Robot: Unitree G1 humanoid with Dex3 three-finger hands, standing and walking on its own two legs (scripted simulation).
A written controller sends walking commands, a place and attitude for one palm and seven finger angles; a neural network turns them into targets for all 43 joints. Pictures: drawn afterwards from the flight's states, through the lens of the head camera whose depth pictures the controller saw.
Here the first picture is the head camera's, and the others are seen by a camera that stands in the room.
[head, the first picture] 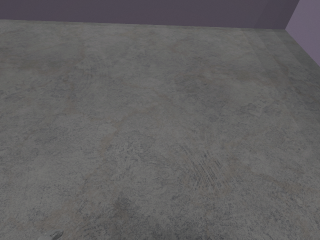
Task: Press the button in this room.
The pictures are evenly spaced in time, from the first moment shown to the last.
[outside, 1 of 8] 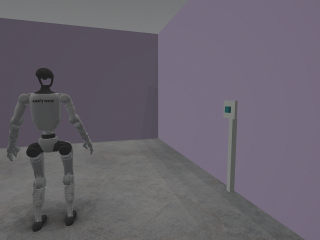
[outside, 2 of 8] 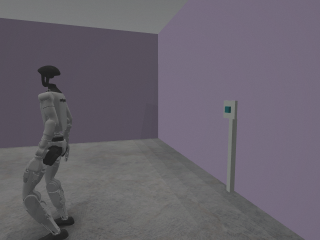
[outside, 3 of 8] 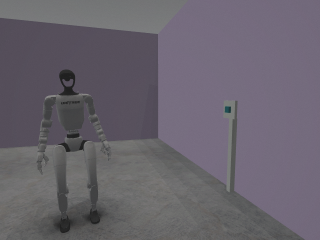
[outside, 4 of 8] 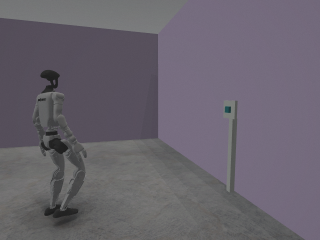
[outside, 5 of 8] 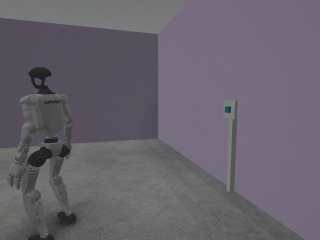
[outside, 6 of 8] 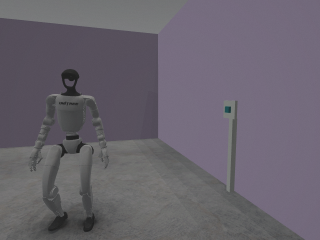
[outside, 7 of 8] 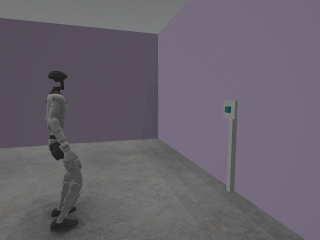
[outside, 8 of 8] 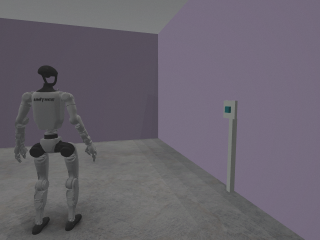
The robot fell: no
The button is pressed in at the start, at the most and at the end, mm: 0 0 0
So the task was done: no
